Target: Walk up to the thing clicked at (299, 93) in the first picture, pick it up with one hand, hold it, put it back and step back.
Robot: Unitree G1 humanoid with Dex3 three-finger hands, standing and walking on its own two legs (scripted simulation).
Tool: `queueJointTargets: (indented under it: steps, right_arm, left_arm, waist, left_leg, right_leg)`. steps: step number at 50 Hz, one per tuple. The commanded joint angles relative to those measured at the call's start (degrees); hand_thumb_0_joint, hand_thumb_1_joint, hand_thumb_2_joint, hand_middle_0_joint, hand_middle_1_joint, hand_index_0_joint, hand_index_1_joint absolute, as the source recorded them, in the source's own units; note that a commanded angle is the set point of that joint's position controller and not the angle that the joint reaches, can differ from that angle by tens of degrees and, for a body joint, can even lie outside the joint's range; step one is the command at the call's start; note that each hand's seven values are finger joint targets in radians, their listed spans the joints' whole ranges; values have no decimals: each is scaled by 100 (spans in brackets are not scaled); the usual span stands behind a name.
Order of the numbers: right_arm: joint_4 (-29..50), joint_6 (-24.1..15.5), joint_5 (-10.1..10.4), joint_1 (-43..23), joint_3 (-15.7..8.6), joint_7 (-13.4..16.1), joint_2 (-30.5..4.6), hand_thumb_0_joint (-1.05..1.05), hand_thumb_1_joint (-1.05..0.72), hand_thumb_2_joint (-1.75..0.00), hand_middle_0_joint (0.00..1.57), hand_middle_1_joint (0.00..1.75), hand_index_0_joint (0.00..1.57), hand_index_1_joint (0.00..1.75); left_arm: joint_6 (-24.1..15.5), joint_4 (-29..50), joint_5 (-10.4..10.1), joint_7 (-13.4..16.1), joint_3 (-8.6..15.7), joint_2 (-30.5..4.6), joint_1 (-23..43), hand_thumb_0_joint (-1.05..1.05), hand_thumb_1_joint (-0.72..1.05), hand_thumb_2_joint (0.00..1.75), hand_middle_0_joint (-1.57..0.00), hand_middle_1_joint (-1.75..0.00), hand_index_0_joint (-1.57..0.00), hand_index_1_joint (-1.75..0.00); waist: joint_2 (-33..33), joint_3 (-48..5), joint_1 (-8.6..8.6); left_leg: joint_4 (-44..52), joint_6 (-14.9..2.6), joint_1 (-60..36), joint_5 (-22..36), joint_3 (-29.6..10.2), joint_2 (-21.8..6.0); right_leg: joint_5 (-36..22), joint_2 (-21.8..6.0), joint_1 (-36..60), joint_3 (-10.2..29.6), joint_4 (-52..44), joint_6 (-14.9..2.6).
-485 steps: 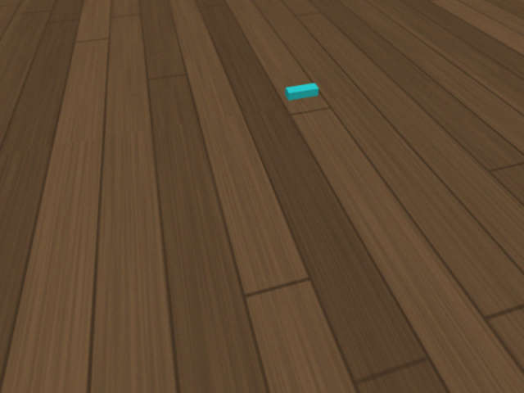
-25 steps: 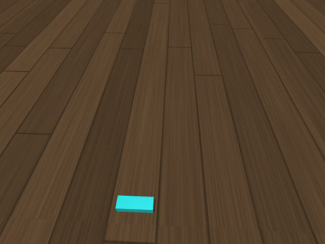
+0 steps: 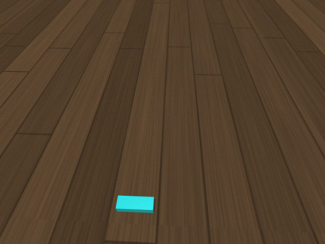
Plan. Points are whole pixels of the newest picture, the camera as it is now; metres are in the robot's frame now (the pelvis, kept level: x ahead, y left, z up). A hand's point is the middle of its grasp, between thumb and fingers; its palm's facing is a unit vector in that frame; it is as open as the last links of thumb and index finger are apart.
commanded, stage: stand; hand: left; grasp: from above
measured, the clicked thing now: (135, 204) +0.46 +0.18 -0.75
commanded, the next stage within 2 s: rise first in 0.26 s
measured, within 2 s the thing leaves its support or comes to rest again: neither
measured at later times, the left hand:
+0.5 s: hand out of the picture +0.12 +0.25 -0.16, palm faces +0.04 -0.94 -0.33, open 8.0 cm
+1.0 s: hand out of the picture +0.12 +0.26 -0.22, palm faces -0.14 -0.89 -0.43, open 14.0 cm
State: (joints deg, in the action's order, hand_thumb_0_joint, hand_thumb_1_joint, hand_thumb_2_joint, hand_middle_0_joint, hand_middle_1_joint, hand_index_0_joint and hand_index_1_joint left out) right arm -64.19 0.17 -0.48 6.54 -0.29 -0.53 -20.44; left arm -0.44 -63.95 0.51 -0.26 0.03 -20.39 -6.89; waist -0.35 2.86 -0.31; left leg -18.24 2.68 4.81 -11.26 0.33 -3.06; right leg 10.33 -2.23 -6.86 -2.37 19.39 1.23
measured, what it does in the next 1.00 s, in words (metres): lowers itself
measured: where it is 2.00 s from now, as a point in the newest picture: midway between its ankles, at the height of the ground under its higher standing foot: outside the picture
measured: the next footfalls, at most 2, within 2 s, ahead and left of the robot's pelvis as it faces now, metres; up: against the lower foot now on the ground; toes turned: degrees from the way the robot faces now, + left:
none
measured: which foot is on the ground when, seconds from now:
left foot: down 0.00-1.00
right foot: down 0.00-1.00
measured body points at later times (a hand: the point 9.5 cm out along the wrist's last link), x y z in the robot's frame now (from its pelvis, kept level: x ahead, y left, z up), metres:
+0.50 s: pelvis -0.01 +0.00 -0.01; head +0.03 +0.00 +0.44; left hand +0.11 +0.30 -0.14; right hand +0.09 -0.28 -0.13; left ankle -0.01 +0.15 -0.75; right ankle +0.00 -0.13 -0.75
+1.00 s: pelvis -0.02 +0.02 -0.08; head +0.06 +0.03 +0.37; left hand +0.13 +0.31 -0.19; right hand +0.13 -0.24 -0.17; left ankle -0.01 +0.15 -0.75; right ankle +0.00 -0.13 -0.75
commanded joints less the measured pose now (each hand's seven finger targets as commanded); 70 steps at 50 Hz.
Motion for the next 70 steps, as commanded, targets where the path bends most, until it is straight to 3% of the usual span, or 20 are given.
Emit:
queueJointTargets:
  steps: [1,17,18,19,20,21,22,24,25,27,33,36,38,44,51,56,58,63,66,70]
  right_arm:
    - [330,-136,-22,-142,-215,88,-1200,0,-90,-90,20,30,20,30]
    - [351,-148,-12,-161,-234,81,-1205,0,-90,-90,20,30,20,30]
    - [350,-138,-20,-129,-228,84,-1196,0,-90,-90,20,30,20,30]
    - [1906,-429,361,-107,29,203,-189,0,-93,-91,20,30,20,30]
    - [1580,-419,376,158,-6,263,-356,0,-89,-90,20,30,20,30]
    - [1591,-352,383,402,-131,330,-582,0,-89,-90,20,30,20,30]
    - [1703,-331,339,421,-196,330,-556,0,-89,-90,20,30,20,30]
    - [1942,-383,226,549,-331,331,-472,0,-89,-90,20,30,20,30]
    - [2011,-404,170,710,-428,321,-514,0,-90,-90,20,30,20,30]
    - [2336,-424,142,762,-488,253,-451,0,-91,-91,20,30,20,30]
    - [3008,-515,184,519,-490,171,-328,0,-89,-90,20,30,20,30]
    - [3121,-619,155,632,-521,132,-279,0,-88,-90,20,30,20,30]
    - [3173,-700,123,746,-562,107,-271,0,-89,-90,20,30,20,30]
    - [3523,-896,83,671,-604,110,-193,0,-88,-90,20,30,20,30]
    - [3779,-1011,68,562,-587,129,-172,0,-89,-90,20,30,20,30]
    - [3917,-1156,67,459,-525,142,-148,0,-91,-91,20,30,20,30]
    - [3906,-1232,57,428,-511,160,-188,0,-92,-91,20,30,20,30]
    - [3848,-1434,56,381,-533,94,-255,0,-89,-90,20,30,20,30]
    - [3716,-1504,54,297,-559,52,-332,0,-89,-90,20,30,20,30]
    - [3558,-1474,88,292,-647,6,-431,0,-89,-90,20,30,20,30]
  left_arm:
    - [-117,319,12,63,235,-1255,241,0,90,90,-20,-30,-20,-30]
    - [-136,323,12,62,242,-1250,217,0,90,90,-20,-30,-20,-30]
    - [-134,325,15,65,238,-1227,238,0,82,98,-12,-38,-12,-38]
    - [-623,2335,-284,122,251,-164,2248,0,74,96,-14,-46,-11,-46]
    - [-578,1937,-255,183,399,-583,2716,0,66,98,-13,-54,-10,-54]
    - [-357,826,-99,206,748,-1136,1502,0,58,98,-12,-62,-10,-62]
    - [-253,525,29,124,822,-1231,1433,0,50,100,-8,-70,-6,-70]
    - [-329,867,268,-28,914,-1301,1958,0,34,101,-5,-86,-5,-86]
    - [-224,303,441,-39,1148,-1346,1014,0,26,103,-1,-94,-2,-94]
    - [-106,636,611,-82,1202,-1187,466,0,10,104,0,-105,-1,-104]
    - [600,1403,807,96,1009,-779,597,0,-36,101,-5,-108,-5,-108]
    - [703,1706,937,128,944,-612,580,0,-53,101,-7,-109,-6,-110]
    - [651,2015,1033,169,1092,-722,602,0,-58,101,-8,-110,-6,-112]
    - [546,3137,1363,229,1098,-665,127,0,-60,101,-8,-109,-5,-111]
    - [892,4134,1531,287,985,-508,-608,0,-59,101,-8,-107,-6,-109]
    - [1018,4617,1697,312,801,-446,-381,0,-58,99,-8,-108,-7,-109]
    - [959,4444,1864,337,882,-613,-89,0,-59,99,-8,-108,-8,-109]
    - [521,4067,2452,433,564,-527,530,0,-57,99,-8,-109,-7,-110]
    - [256,3710,2874,598,583,-737,926,0,-55,98,-8,-108,-8,-108]
    - [45,3537,3329,807,813,-1173,1334,0,-56,98,-7,-110,-7,-109]
  waist:
    - [40,-379,20]
    - [12,-474,20]
    - [4,-419,34]
    - [-92,65,741]
    - [89,-186,517]
    - [162,-130,333]
    - [418,-313,299]
    - [206,-1015,181]
    - [169,-1249,92]
    - [-213,-1608,-152]
    - [76,-1328,45]
    - [16,-1413,89]
    - [40,-1637,94]
    - [-358,-1988,72]
    - [-467,-2145,121]
    - [-477,-2138,344]
    - [-398,-2108,371]
    - [-350,-2722,410]
    - [-363,-3078,427]
    - [-466,-3741,256]
  left_leg:
    - [270,-297,107,785,-335,-494]
    - [220,-303,-32,968,-361,-520]
    - [230,-301,68,916,-341,-491]
    - [-190,-307,770,107,356,358]
    - [-246,-332,788,-51,321,368]
    - [-310,-311,899,-62,328,352]
    - [-560,-332,1137,-5,282,358]
    - [-901,-327,1229,244,271,373]
    - [-1097,-312,1390,436,252,400]
    - [-1264,-242,1486,729,282,443]
    - [-1499,-236,1879,360,163,359]
    - [-2008,-218,2233,376,176,329]
    - [-2374,-221,2489,418,147,308]
    - [-2995,-193,3059,-93,35,232]
    - [-3517,-170,3561,-146,-156,124]
    - [-3886,-188,4088,-775,-255,106]
    - [-4187,-208,4453,-967,-288,114]
    - [-5164,-227,5287,-1139,-239,205]
    - [-5767,-219,5859,-976,-223,255]
    - [-6359,-218,6330,-891,-150,306]
  right_leg:
    - [-847,-591,139,480,-277,-201]
    - [-986,-596,155,455,-257,-210]
    - [-964,-595,153,459,-289,-196]
    - [-444,120,-1091,109,18,-101]
    - [-136,96,-752,37,37,-71]
    - [17,167,-805,-20,68,-121]
    - [24,168,-893,-49,228,-117]
    - [-353,116,-815,-12,694,-128]
    - [-560,102,-828,5,917,-136]
    - [-733,116,-720,20,1162,-195]
    - [-196,238,-1323,-104,1296,-171]
    - [-178,234,-1779,-112,1790,-168]
    - [-222,237,-2039,-107,2167,-164]
    - [326,214,-2886,-65,2900,-191]
    - [504,213,-3583,-65,3558,-204]
    - [896,182,-4248,-31,3956,-193]
    - [1059,162,-4635,-36,4250,-186]
    - [1189,135,-5529,29,5179,-207]
    - [990,111,-6006,44,5794,-213]
    - [896,90,-6403,120,6367,-254]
